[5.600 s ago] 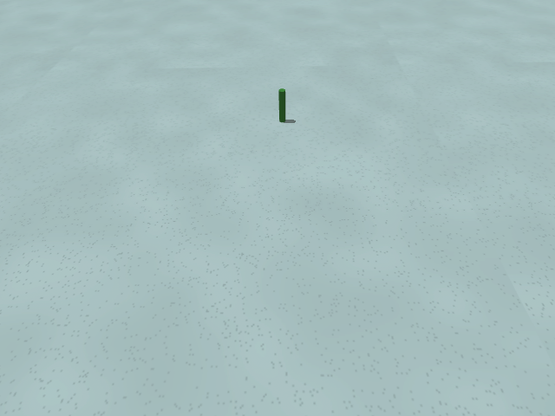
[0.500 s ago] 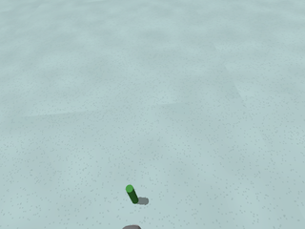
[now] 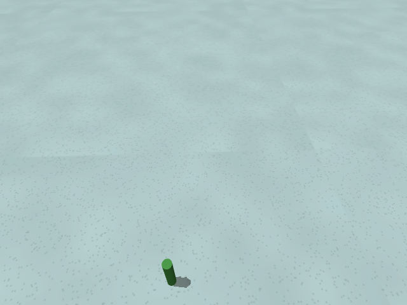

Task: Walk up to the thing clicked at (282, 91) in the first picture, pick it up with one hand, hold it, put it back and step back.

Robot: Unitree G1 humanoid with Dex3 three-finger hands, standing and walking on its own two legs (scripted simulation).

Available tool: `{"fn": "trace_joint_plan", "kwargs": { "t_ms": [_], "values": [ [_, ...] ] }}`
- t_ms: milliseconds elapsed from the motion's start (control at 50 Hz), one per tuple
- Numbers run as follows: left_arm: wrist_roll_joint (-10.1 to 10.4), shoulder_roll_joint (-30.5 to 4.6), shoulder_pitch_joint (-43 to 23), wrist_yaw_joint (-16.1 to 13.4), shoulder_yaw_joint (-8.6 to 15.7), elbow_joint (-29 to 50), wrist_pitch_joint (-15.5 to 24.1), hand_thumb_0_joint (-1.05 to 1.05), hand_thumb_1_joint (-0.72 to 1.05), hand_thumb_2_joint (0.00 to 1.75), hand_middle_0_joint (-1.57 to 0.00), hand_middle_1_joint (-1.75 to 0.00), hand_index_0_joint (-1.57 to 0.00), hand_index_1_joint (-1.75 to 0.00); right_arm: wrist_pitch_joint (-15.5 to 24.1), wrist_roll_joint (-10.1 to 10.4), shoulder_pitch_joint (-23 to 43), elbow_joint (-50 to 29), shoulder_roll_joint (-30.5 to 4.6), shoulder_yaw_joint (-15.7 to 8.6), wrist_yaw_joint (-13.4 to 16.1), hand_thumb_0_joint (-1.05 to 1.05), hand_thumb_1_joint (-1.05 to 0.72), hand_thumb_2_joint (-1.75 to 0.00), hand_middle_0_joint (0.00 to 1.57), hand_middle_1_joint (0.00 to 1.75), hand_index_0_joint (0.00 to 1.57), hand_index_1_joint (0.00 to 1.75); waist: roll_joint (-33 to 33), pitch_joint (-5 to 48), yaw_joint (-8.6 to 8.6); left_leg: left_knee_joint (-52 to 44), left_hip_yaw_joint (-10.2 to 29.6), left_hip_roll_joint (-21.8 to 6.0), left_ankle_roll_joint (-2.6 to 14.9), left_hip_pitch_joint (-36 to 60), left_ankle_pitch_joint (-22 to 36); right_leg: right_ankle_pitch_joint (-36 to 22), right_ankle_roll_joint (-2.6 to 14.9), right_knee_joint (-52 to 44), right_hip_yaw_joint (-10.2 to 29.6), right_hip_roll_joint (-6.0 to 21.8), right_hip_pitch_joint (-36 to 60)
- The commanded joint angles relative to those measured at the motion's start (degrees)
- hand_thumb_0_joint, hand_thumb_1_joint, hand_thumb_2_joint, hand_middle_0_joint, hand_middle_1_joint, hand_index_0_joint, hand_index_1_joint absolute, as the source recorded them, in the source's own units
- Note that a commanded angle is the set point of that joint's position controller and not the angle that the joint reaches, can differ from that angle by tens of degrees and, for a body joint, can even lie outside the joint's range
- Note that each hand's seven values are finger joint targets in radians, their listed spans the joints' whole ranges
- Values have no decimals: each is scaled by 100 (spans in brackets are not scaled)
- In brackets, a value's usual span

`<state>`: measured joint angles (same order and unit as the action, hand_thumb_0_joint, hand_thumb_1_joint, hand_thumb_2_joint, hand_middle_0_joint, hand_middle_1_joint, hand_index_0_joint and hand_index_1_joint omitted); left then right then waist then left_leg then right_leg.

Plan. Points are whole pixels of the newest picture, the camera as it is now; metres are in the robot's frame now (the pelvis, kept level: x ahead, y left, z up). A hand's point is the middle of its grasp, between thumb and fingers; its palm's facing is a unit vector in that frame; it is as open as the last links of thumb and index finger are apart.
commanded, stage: walk up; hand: left
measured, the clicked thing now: (169, 273) +0.40 +0.19 -0.66
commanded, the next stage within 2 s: stand in 0.80 s
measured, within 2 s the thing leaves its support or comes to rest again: neither
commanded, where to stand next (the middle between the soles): +0.07 -0.03 m, yaw +0 degrees
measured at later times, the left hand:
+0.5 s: hand out of the picture +0.11 +0.24 -0.15, palm faces -0.01 -0.95 -0.32, open 7.4 cm
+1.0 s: hand out of the picture +0.10 +0.25 -0.14, palm faces -0.01 -0.94 -0.34, open 7.4 cm
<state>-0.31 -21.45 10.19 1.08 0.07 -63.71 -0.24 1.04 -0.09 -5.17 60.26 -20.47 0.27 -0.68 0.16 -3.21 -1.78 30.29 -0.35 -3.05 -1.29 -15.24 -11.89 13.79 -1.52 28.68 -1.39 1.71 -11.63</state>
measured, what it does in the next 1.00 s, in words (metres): stands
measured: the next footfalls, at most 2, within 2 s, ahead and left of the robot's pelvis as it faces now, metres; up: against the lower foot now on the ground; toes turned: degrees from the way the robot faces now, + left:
none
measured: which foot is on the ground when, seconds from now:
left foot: down 0.00-1.00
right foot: down 0.00-1.00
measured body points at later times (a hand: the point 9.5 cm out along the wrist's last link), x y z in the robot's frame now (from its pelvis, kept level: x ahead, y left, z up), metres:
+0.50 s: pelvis +0.02 -0.01 +0.01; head +0.02 +0.00 +0.46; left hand +0.11 +0.29 -0.12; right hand +0.09 -0.31 -0.12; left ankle +0.05 +0.13 -0.73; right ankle +0.02 -0.14 -0.73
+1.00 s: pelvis +0.02 -0.01 +0.01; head +0.03 -0.01 +0.46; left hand +0.10 +0.30 -0.12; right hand +0.10 -0.31 -0.12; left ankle +0.05 +0.13 -0.73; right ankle +0.02 -0.14 -0.73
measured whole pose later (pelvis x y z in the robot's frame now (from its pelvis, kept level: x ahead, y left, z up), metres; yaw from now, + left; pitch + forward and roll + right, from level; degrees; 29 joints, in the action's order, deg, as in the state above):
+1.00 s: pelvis +0.02 -0.01 +0.01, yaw +0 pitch -3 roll +0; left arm -0.7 -20.0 5.0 0.5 0.8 -66.5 0.1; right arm 0.3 -0.5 -4.3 66.1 -19.9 -0.3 -0.6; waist 0.5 -3.0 0.0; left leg 19.5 -0.9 -3.0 -2.0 -8.9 -8.1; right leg 10.2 -1.4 18.5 -1.3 1.6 -5.7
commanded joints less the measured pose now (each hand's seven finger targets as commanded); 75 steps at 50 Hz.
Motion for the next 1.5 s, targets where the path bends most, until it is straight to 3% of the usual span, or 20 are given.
{"fn": "trace_joint_plan", "kwargs": {
  "t_ms": [0,60,280,400,480,760,840,920,980,1160,1240,1340,1480],
  "values": [
    [23,-1216,-495,-52,224,268,195,0,90,90,-20,-30,-20,-30,144,34,312,-189,-1308,-285,72,0,-90,-90,20,30,20,30,-156,177,233,-832,542,-376,287,498,-390,128,353,-1085,759,601,-473],
    [15,-1173,-572,-64,229,219,213,0,90,90,-20,-30,-20,-30,134,33,316,-70,-1274,-280,64,0,-90,-90,20,30,20,30,-321,357,236,-807,439,-381,281,740,107,-25,333,-1248,716,641,-320],
    [16,-1094,-626,-88,256,39,157,0,90,90,-20,-30,-20,-30,140,-7,510,178,-1250,-256,90,0,-90,-90,20,30,20,30,-97,576,122,-1169,391,-487,222,833,856,-803,237,-1218,491,601,327],
    [18,-1046,-786,-94,277,37,114,0,90,90,-20,-30,-20,-30,139,-26,436,274,-1253,-272,114,0,-90,-90,20,30,20,30,53,513,152,-1344,396,-503,190,704,790,-720,240,-1234,420,576,484],
    [12,-1044,-816,-86,288,27,94,0,90,90,-20,-30,-20,-30,134,-34,417,283,-1224,-253,114,0,-90,-90,20,30,20,30,118,348,157,-1450,424,-475,179,549,363,-437,238,-1297,464,558,440],
    [-10,-1006,-893,-80,318,59,98,0,90,90,-20,-30,-20,-30,136,-42,298,295,-1226,-259,128,0,-90,-90,20,30,20,30,-6,494,211,-1355,331,-479,194,803,643,-635,235,-1342,453,573,450],
    [-13,-1085,-816,-102,301,91,184,0,90,90,-20,-30,-20,-30,73,-46,370,248,-1201,-260,105,0,-90,-90,20,30,20,30,32,531,206,-1284,366,-515,150,910,1027,-990,193,-1379,519,631,485],
    [-12,-1052,-820,-111,276,91,177,0,90,90,-20,-30,-20,-30,52,-39,306,281,-1168,-242,94,0,-90,-90,20,30,20,30,-5,454,237,-1389,373,-489,132,824,674,-684,176,-1457,499,614,445],
    [-10,-1086,-796,-122,271,119,197,0,90,90,-20,-30,-20,-30,55,-43,342,257,-1176,-252,82,0,-90,-90,20,30,20,30,-56,564,226,-1346,387,-528,148,956,993,-928,168,-1381,475,629,521],
    [-16,-1073,-682,-105,257,130,152,0,90,90,-20,-30,-20,-30,39,-45,361,255,-1227,-256,65,0,-90,-90,20,30,20,30,95,240,202,-1564,449,-458,124,716,89,-192,184,-1412,446,572,222],
    [-34,-1102,-674,-116,258,165,183,0,90,90,-20,-30,-20,-30,57,-50,419,226,-1199,-254,68,0,-90,-90,20,30,20,30,40,498,177,-1447,444,-498,160,871,702,-689,170,-1368,454,635,432],
    [-31,-1086,-650,-128,247,185,197,0,90,90,-20,-30,-20,-30,56,-40,396,230,-1205,-259,69,0,-90,-90,20,30,20,30,-28,568,188,-1337,407,-506,174,1011,963,-835,175,-1363,445,652,424],
    [-20,-1102,-605,-133,238,180,183,0,90,90,-20,-30,-20,-30,29,-35,350,250,-1200,-250,69,0,-90,-90,20,30,20,30,34,413,195,-1400,394,-463,139,909,735,-655,174,-1428,435,627,394]
  ]
}}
